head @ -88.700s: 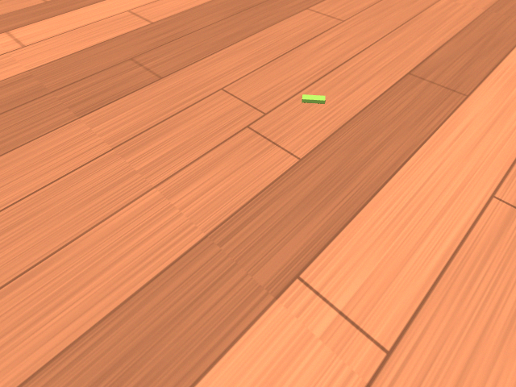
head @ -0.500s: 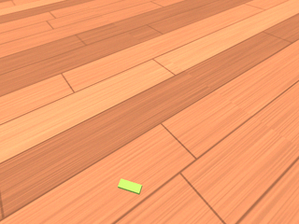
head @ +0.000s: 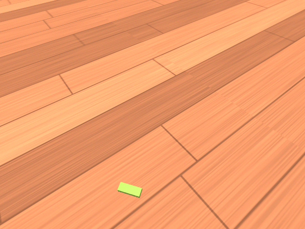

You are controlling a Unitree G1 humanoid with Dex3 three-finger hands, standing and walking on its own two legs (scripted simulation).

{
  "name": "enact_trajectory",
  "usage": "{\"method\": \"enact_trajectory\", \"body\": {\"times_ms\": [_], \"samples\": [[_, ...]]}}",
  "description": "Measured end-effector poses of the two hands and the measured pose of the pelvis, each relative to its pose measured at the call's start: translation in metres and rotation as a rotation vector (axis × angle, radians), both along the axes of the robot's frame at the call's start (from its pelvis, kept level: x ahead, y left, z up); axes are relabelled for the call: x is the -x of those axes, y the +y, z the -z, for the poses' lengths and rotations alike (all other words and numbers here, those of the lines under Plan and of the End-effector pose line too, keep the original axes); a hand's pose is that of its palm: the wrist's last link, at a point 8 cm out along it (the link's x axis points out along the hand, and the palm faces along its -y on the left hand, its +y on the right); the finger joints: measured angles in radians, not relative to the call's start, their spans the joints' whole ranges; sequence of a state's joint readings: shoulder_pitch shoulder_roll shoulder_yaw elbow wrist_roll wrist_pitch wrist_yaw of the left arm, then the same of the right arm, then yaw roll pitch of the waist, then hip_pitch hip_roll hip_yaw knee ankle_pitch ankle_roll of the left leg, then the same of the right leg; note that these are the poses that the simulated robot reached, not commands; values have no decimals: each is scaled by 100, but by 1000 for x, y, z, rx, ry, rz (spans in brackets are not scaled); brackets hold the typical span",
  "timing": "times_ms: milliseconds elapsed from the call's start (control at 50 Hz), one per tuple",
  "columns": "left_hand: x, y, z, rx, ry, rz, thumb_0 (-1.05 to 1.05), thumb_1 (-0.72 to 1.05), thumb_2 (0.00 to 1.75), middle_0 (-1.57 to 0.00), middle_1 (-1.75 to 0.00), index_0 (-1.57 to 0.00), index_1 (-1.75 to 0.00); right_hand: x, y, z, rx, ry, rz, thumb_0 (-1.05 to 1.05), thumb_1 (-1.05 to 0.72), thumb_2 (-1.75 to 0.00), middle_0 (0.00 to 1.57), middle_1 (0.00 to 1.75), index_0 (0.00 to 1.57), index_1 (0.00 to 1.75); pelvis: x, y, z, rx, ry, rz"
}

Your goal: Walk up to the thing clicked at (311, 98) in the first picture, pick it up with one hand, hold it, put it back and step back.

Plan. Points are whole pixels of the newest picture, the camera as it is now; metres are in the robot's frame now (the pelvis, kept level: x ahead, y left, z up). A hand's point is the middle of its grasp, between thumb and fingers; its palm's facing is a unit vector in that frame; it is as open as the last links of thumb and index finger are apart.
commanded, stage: stand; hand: left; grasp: from above
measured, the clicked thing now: (129, 189) +0.48 +0.22 -0.77
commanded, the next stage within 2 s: step back in 1.34 s
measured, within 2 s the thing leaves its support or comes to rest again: neither
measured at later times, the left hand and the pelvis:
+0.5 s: hand out of the picture +0.07 +0.25 -0.16, palm faces +0.02 -0.94 -0.34, open 7.4 cm; pelvis +0.01 +0.00 +0.00, yaw +0 degrees
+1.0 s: hand out of the picture +0.08 +0.24 -0.16, palm faces +0.01 -0.94 -0.34, open 7.4 cm; pelvis +0.02 -0.01 +0.00, yaw +0 degrees
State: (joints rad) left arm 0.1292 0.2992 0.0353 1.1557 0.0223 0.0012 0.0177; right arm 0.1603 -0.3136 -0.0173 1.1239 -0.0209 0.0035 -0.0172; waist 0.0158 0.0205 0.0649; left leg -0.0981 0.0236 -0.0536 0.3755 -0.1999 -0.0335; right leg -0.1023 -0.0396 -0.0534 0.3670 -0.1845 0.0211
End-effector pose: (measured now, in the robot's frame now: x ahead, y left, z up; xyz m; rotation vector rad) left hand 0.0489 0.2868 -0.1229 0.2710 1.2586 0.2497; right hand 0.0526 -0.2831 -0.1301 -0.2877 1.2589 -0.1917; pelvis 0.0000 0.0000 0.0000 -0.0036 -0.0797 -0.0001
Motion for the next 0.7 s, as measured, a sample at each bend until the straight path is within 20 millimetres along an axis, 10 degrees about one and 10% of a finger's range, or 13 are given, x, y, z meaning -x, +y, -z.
{"method": "enact_trajectory", "body": {"times_ms": [700], "samples": [[-20, 2, -5, -6, -7, 21, 0, 90, 90, -21, -30, -20, -30, -20, -9, -4, 5, -12, -12, 1, -91, -90, 21, 30, 21, 30, -9, -3, -2, -2, 23, 5]]}}
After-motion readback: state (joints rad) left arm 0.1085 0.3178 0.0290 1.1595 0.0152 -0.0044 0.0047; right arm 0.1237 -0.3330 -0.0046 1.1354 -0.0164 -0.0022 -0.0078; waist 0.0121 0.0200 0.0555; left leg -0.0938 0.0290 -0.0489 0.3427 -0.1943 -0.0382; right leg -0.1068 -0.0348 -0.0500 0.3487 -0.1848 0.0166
